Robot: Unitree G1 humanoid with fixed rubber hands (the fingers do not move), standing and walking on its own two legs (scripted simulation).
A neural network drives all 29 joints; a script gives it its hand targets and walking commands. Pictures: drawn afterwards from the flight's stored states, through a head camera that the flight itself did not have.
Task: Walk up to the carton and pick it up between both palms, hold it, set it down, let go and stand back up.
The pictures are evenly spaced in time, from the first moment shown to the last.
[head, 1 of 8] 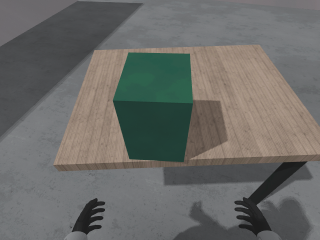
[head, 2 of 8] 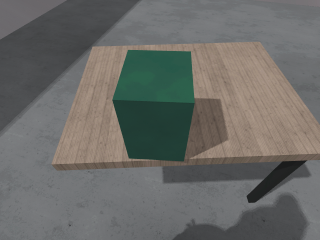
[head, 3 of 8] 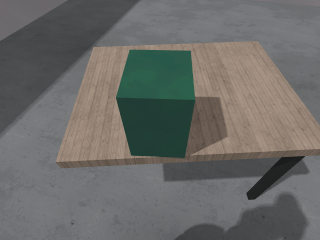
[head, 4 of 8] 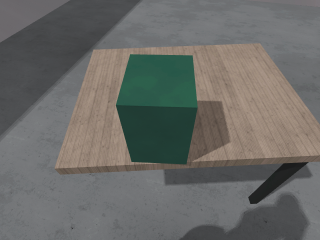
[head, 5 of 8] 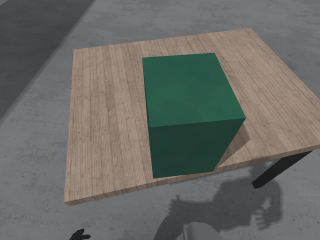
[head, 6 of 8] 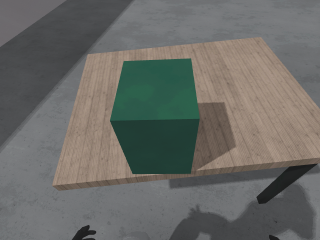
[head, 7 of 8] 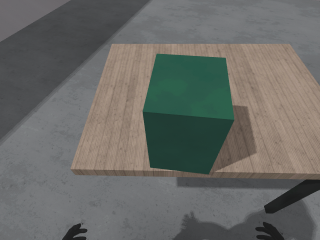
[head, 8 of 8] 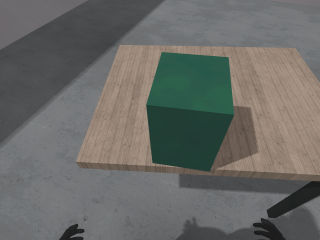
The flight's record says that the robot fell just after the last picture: no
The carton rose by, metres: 0.00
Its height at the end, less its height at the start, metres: +0.00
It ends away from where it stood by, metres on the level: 0.00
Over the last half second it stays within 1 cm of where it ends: yes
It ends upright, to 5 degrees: yes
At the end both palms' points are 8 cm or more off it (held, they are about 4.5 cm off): yes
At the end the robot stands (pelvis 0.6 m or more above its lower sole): yes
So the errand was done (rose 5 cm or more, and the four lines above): no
